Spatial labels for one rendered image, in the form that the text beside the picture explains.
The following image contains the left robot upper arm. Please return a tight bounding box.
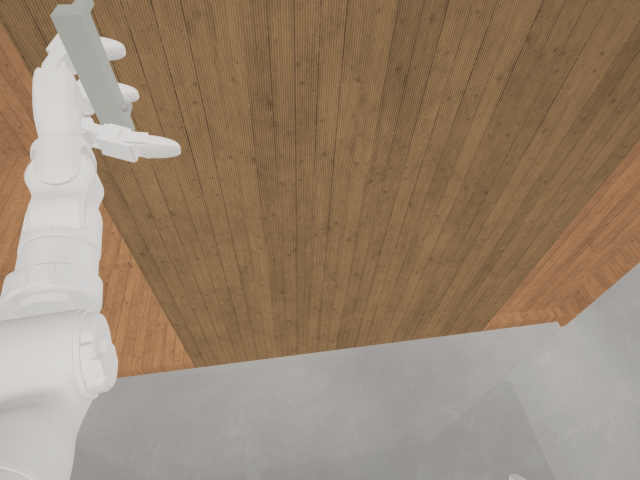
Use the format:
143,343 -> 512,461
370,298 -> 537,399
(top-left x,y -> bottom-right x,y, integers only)
0,308 -> 118,480

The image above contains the wardrobe door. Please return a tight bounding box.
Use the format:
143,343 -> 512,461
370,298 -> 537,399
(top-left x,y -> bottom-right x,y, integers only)
495,140 -> 640,315
0,0 -> 640,368

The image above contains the robot left forearm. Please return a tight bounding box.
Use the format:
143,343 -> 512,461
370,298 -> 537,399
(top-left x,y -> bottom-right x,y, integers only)
0,133 -> 104,321

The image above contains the robot left hand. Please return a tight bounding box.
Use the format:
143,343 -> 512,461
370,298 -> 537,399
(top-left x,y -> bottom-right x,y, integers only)
32,33 -> 181,163

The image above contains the handle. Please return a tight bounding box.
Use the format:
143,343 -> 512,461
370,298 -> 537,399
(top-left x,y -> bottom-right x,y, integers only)
50,0 -> 135,132

